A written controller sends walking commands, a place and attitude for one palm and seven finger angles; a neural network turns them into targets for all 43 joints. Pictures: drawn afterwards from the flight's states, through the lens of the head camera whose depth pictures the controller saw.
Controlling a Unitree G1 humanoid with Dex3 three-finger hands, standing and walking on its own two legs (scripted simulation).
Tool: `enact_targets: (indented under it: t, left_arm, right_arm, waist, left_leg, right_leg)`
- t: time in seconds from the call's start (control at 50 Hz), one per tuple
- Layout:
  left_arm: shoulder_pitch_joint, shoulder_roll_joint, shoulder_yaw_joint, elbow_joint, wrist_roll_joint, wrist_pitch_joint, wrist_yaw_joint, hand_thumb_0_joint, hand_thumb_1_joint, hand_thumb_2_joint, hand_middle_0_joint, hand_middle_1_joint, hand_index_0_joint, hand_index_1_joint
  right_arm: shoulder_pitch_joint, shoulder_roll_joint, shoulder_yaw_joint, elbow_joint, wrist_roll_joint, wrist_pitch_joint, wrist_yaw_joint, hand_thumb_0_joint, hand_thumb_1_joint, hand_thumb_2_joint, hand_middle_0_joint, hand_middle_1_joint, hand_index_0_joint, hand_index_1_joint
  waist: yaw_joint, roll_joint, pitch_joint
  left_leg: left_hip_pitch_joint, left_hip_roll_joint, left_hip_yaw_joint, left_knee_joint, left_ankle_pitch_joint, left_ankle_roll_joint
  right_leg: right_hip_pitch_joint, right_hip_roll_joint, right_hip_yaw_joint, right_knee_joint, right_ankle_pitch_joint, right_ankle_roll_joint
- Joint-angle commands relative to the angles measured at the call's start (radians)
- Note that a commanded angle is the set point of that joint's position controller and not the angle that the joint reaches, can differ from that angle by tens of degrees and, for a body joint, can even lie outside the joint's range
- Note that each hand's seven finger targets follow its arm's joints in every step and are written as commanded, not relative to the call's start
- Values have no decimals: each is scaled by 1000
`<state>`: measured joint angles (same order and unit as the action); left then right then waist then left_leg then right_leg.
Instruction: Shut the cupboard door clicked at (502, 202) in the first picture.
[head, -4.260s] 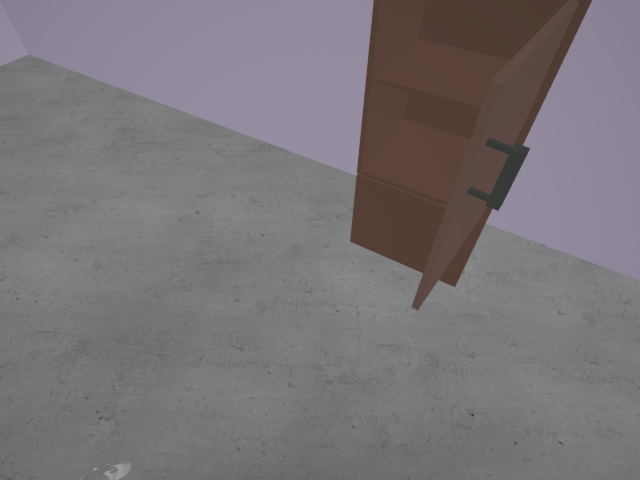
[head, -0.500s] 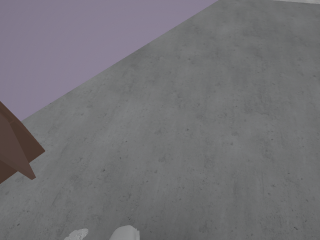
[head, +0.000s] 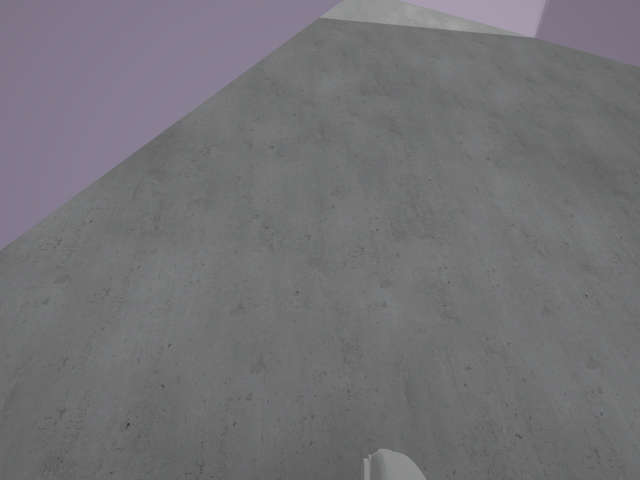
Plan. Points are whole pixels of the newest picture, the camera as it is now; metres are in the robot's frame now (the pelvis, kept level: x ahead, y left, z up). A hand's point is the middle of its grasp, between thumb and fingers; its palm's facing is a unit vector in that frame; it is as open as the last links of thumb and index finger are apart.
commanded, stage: walk around to get in front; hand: left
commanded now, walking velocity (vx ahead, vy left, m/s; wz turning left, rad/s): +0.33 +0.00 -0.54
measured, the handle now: out of the picture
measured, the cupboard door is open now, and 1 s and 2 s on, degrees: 83 83 83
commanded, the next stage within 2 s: walk to a spot facing it in 1.98 s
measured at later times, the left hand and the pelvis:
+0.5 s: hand (266, 358) +0.33 +0.10 -0.17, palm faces -0.22 -0.95 -0.23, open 7.2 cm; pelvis +0.21 -0.07 -0.01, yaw -14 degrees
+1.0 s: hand (275, 291) +0.48 +0.10 -0.19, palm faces -0.28 -0.95 -0.13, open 7.4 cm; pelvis +0.44 -0.07 -0.01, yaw -21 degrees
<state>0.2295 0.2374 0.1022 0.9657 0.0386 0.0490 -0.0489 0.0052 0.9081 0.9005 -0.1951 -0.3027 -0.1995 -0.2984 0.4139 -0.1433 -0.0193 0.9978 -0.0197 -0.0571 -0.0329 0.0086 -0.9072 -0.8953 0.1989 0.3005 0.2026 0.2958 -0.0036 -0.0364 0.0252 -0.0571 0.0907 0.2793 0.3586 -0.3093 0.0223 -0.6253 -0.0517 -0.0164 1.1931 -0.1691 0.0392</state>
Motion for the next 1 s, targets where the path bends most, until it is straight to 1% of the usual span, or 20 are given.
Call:
enact_targets:
  t: [0.0,0.12,0.18,0.22,0.24,0.26,0.28,0.3,0.34,0.42,0.52,0.68,0.72,0.74,0.76,0.78,0.8,0.86,0.92,0.98]
  left_arm:
    - [-154,-19,-13,-97,-2,-24,-9,0,900,900,-200,-300,-200,-300]
    - [-308,-43,-35,-117,-5,-47,-10,0,900,900,-200,-300,-200,-300]
    - [-206,-32,-29,-85,-5,-64,-2,0,900,900,-200,-300,-200,-300]
    - [31,22,-12,-14,-1,-80,12,0,900,900,-200,-300,-200,-300]
    - [164,108,10,31,3,-91,22,0,900,900,-200,-300,-200,-300]
    - [274,211,34,50,-8,-99,37,0,900,900,-200,-300,-200,-300]
    - [285,264,39,56,-38,-90,45,0,900,900,-200,-300,-200,-300]
    - [216,241,36,29,-34,-91,48,0,900,900,-200,-300,-200,-300]
    - [63,119,0,-2,-34,-99,57,0,900,900,-200,-300,-200,-300]
    - [7,55,-26,13,-14,-127,59,0,900,900,-200,-300,-200,-300]
    - [85,44,-33,38,-19,-138,53,0,900,900,-200,-300,-200,-300]
    - [211,77,-37,79,-18,-135,68,0,900,900,-200,-300,-200,-300]
    - [205,82,-34,91,-19,-134,69,0,900,900,-200,-300,-200,-300]
    - [184,87,-31,88,-23,-135,69,0,900,900,-200,-300,-200,-300]
    - [187,57,-31,83,-32,-136,64,0,900,900,-200,-300,-200,-300]
    - [246,3,-39,71,-40,-135,51,0,900,900,-200,-300,-200,-300]
    - [212,27,-40,63,-29,-137,56,0,900,900,-200,-300,-200,-300]
    - [91,-11,-34,61,-14,-112,37,0,900,900,-200,-300,-200,-300]
    - [166,-64,-34,85,-5,-76,32,0,900,900,-200,-300,-200,-300]
    - [130,-76,-27,65,-1,-61,28,0,900,900,-200,-300,-200,-300]
  right_arm:
    - [133,-138,-36,5,-3,-28,-8,0,-900,-900,200,300,200,300]
    - [209,-133,-36,70,-17,-18,-4,0,-900,-900,200,300,200,300]
    - [174,-161,-47,69,-11,-18,-2,0,-900,-900,200,300,200,300]
    - [111,-196,-54,48,1,-15,5,0,-900,-900,200,300,200,300]
    - [101,-166,-48,32,12,-15,18,0,-900,-900,200,300,200,300]
    - [104,-88,-36,-11,28,-19,17,0,-900,-900,200,300,200,300]
    - [3,-101,-37,-46,26,-22,10,0,-900,-900,200,300,200,300]
    - [-20,-103,-47,-58,19,-21,9,0,-900,-900,200,300,200,300]
    - [-70,-101,-50,-37,0,-4,11,0,-900,-900,200,300,200,300]
    - [36,-48,-41,1,-12,36,23,0,-900,-900,200,300,200,300]
    - [-151,-76,-44,-66,-13,30,46,0,-900,-900,200,300,200,300]
    - [-396,-82,-32,-137,-5,4,66,0,-900,-900,200,300,200,300]
    - [-325,-103,-39,-113,-6,-5,56,0,-900,-900,200,300,200,300]
    - [-191,-123,-46,-70,-11,-11,46,0,-900,-900,200,300,200,300]
    - [-26,-194,-62,-22,-21,-19,33,0,-900,-900,200,300,200,300]
    - [89,-303,-85,9,-29,-20,26,0,-900,-900,200,300,200,300]
    - [100,-287,-80,21,-11,-10,19,0,-900,-900,200,300,200,300]
    - [-73,-144,-47,-15,-8,-19,14,0,-900,-900,200,300,200,300]
    - [-114,-109,-42,1,-4,-30,12,0,-900,-900,200,300,200,300]
    - [-73,-104,-47,14,-4,-36,12,0,-900,-900,200,300,200,300]
  waist:
    - [-44,147,84]
    - [-88,175,128]
    - [-26,210,50]
    - [94,212,-83]
    - [155,117,-177]
    - [171,-104,-298]
    - [174,-91,-299]
    - [137,-94,-250]
    - [52,84,-40]
    - [-54,-27,-5]
    - [-12,-71,38]
    - [58,-61,54]
    - [16,-30,18]
    - [-47,-11,-47]
    - [-107,92,-156]
    - [-110,332,-254]
    - [-118,312,-256]
    - [-46,96,33]
    - [25,131,47]
    - [24,141,62]
  left_leg:
    - [145,265,-115,-137,380,42]
    - [198,276,-30,-94,572,66]
    - [202,272,49,86,1022,50]
    - [102,244,93,373,1066,6]
    - [-172,225,63,608,774,-26]
    - [-524,51,10,958,-216,-79]
    - [-630,19,-147,1111,-298,-67]
    - [-644,45,-244,1164,-195,-64]
    - [-598,119,-261,1047,-48,-61]
    - [-477,108,-229,843,31,-79]
    - [-563,96,-224,647,154,-90]
    - [-503,20,-174,320,108,-50]
    - [-345,-20,-146,219,88,-30]
    - [-161,-44,-137,146,144,-18]
    - [117,63,-262,102,206,25]
    - [357,357,-612,50,275,141]
    - [322,415,-702,-48,198,168]
    - [-67,327,-512,-153,-6,135]
    - [-203,238,-314,-184,17,93]
    - [-196,217,-249,-217,70,105]
  right_leg:
    - [-199,-38,-51,-98,-11,2]
    - [-109,-3,-146,-408,-71,-52]
    - [94,85,-208,-516,-118,-111]
    - [430,130,-231,-629,-37,-144]
    - [774,22,-100,-648,41,-186]
    - [1043,-311,411,-699,165,-325]
    - [1003,-390,544,-807,333,-373]
    - [890,-387,527,-850,222,-351]
    - [567,-291,323,-896,170,-280]
    - [337,-159,119,-946,197,-224]
    - [385,-126,137,-974,128,-227]
    - [606,-163,170,-905,359,-210]
    - [604,-154,152,-791,501,-194]
    - [560,-114,110,-635,553,-165]
    - [403,-55,70,-404,406,-125]
    - [120,73,-44,-76,-198,-81]
    - [40,70,31,88,-375,-85]
    - [-4,-48,52,120,-193,-70]
    - [85,-63,16,24,-111,-54]
    - [46,-82,-5,-74,-30,-32]
